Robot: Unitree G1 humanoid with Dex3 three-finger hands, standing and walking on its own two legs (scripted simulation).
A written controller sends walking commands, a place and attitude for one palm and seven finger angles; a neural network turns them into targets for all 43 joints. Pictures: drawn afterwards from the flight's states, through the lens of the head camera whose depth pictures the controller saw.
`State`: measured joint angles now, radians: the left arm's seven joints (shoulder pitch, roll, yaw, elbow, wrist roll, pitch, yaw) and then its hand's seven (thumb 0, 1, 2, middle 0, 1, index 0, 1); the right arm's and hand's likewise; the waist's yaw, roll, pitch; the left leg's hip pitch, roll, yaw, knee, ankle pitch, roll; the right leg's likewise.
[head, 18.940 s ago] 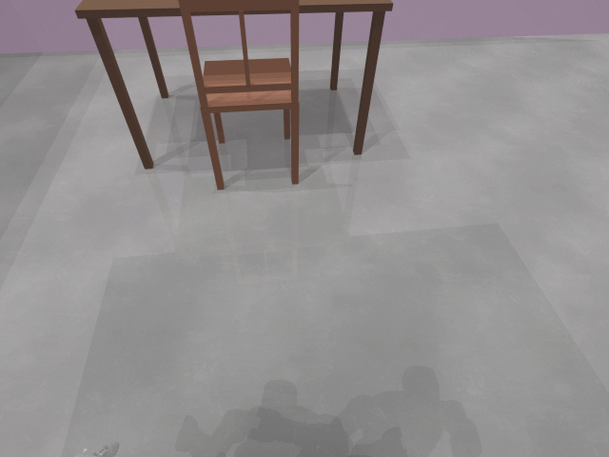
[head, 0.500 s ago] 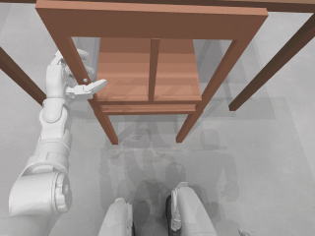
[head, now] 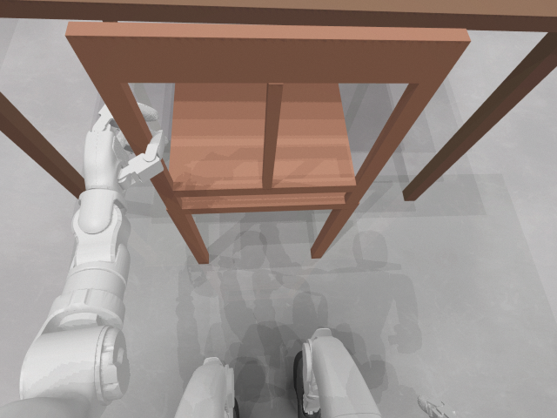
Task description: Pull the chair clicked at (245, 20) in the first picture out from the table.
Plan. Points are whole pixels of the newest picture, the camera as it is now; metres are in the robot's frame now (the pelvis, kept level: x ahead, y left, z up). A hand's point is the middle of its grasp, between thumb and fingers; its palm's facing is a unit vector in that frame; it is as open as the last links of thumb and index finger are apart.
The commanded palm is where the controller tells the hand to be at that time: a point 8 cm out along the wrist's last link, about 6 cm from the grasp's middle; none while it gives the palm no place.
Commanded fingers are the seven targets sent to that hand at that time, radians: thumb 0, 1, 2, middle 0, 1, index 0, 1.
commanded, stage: hook a spindle and tug to test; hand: left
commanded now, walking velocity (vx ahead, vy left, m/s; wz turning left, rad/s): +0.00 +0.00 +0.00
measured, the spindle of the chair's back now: (270, 143) +0.50 -0.02 +0.01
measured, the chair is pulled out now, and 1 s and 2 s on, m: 0.00 0.05 0.15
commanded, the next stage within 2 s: step backward, pulling the chair out in 0.32 s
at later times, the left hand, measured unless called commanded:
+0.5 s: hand (152, 168) +0.45 +0.15 +0.03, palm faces +0.00 -1.00 -0.08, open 5.8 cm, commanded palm +0.42 +0.20 +0.02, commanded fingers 0.00 0.90 0.90 -0.50 -1.45 -0.50 -1.45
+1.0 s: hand (168, 191) +0.41 +0.12 +0.04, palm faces -0.03 -0.99 -0.12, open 5.7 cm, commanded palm +0.39 +0.17 +0.04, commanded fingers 0.00 0.90 0.90 -0.50 -1.45 -0.50 -1.45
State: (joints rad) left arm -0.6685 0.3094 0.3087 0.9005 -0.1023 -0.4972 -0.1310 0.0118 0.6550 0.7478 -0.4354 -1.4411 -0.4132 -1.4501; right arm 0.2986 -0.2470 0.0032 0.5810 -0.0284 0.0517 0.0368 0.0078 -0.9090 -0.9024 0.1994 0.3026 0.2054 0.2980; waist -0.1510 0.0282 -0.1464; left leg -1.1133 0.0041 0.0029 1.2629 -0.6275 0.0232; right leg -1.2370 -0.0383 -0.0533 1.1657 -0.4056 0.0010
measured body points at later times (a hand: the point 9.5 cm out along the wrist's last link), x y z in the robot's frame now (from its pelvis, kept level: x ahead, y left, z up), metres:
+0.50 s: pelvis +0.01 +0.00 +0.02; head +0.17 +0.01 +0.44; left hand +0.45 +0.20 +0.03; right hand +0.11 -0.26 -0.10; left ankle -0.03 +0.10 -0.63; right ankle +0.07 -0.13 -0.63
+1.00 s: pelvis +0.01 +0.01 +0.10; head +0.12 +0.01 +0.53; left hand +0.41 +0.17 +0.05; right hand +0.04 -0.26 -0.03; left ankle -0.03 +0.10 -0.63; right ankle +0.07 -0.13 -0.63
